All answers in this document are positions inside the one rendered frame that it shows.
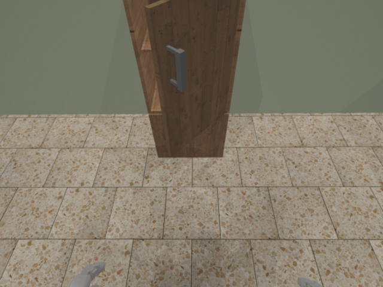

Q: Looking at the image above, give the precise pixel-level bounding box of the robot left hand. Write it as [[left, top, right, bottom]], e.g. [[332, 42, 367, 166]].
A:
[[68, 262, 105, 287]]

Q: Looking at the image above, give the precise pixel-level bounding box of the cupboard door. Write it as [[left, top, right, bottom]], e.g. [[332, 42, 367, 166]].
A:
[[144, 0, 241, 157]]

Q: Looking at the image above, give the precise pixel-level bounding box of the handle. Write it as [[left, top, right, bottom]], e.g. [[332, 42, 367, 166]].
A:
[[166, 45, 187, 92]]

